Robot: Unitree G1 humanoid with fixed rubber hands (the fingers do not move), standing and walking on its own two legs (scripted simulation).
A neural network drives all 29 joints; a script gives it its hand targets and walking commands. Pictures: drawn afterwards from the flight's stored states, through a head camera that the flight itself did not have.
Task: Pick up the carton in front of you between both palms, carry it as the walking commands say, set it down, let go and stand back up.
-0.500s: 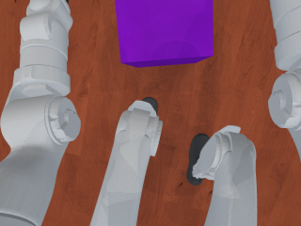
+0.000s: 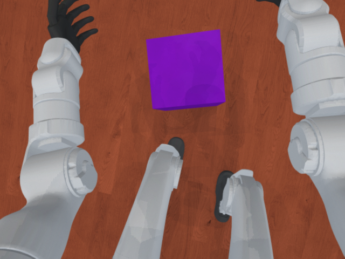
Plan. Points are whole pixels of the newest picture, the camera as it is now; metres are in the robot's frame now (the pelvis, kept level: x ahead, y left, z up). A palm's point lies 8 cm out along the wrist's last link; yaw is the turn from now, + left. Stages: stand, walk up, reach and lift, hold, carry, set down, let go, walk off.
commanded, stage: set down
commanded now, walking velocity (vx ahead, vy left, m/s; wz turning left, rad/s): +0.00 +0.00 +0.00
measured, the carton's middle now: (187, 78) +0.49 +0.13 -0.44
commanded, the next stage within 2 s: let go in 0.14 s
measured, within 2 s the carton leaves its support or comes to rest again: neither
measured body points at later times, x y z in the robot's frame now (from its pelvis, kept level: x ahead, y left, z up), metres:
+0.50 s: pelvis +0.03 +0.02 +0.13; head +0.30 +0.05 +0.49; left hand +0.40 +0.31 +0.02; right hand +0.50 -0.09 +0.01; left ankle +0.13 +0.12 -0.53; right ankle +0.04 -0.12 -0.53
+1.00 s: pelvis +0.09 +0.02 +0.20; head +0.19 +0.02 +0.64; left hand +0.25 +0.26 +0.12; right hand +0.36 -0.17 +0.10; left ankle +0.13 +0.12 -0.53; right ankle +0.04 -0.12 -0.53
